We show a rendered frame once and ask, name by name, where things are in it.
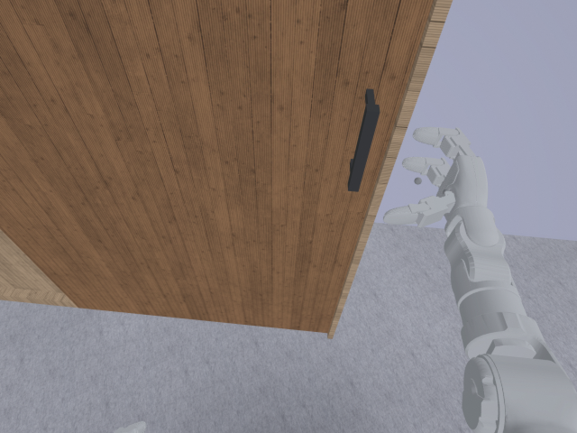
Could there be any robot right forearm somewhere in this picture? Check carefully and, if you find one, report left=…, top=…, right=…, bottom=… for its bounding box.
left=444, top=206, right=577, bottom=400

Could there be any wardrobe door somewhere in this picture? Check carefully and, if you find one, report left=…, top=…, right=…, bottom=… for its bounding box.
left=0, top=0, right=434, bottom=333
left=0, top=229, right=63, bottom=293

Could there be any robot right hand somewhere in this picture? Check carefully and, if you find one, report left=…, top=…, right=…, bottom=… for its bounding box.
left=383, top=127, right=488, bottom=228

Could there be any handle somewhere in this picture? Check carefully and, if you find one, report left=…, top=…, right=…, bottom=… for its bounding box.
left=348, top=88, right=380, bottom=192

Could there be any right robot upper arm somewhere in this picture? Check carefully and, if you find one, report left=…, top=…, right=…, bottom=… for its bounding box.
left=462, top=354, right=577, bottom=433

